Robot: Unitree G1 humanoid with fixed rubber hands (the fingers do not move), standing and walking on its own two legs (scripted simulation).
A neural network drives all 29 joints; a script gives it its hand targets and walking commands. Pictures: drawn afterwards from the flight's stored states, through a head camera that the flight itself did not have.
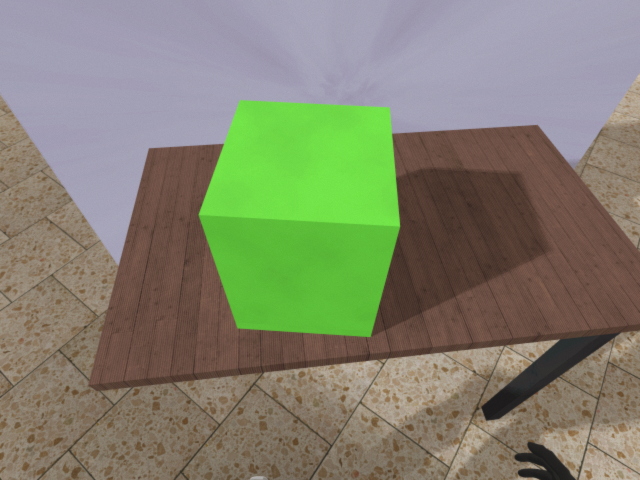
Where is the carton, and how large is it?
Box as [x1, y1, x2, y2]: [199, 100, 399, 336]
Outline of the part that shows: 240,100 199,212 199,217 237,327 370,336 399,228 389,107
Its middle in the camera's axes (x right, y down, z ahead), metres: -0.02 -0.03 +0.54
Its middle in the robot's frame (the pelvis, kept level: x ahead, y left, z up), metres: +0.45 +0.02 +0.06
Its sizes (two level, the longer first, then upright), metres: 0.210 0.200 0.250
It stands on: a table, 0.70 m high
